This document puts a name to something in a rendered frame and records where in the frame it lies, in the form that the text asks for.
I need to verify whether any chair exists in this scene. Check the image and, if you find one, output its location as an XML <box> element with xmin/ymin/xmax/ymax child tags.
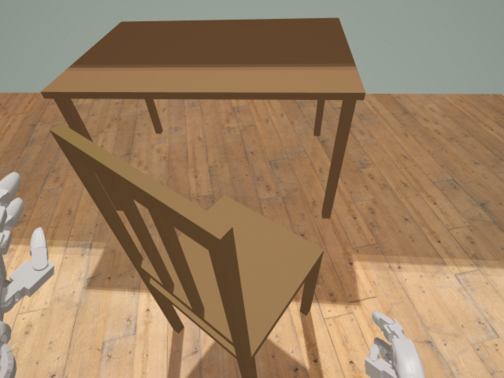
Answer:
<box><xmin>49</xmin><ymin>124</ymin><xmax>324</xmax><ymax>378</ymax></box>

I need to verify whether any table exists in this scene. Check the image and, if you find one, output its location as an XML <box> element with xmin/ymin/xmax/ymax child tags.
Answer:
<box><xmin>41</xmin><ymin>18</ymin><xmax>365</xmax><ymax>219</ymax></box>

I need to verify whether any left robot hand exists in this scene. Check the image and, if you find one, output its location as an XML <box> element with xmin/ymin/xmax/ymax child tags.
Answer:
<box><xmin>0</xmin><ymin>172</ymin><xmax>54</xmax><ymax>322</ymax></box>

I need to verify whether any right robot hand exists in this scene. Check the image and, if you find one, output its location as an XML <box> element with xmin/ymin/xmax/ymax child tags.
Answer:
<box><xmin>365</xmin><ymin>311</ymin><xmax>426</xmax><ymax>378</ymax></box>

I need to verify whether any robot left forearm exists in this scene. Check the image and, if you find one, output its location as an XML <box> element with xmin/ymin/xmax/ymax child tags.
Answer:
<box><xmin>0</xmin><ymin>321</ymin><xmax>17</xmax><ymax>378</ymax></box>

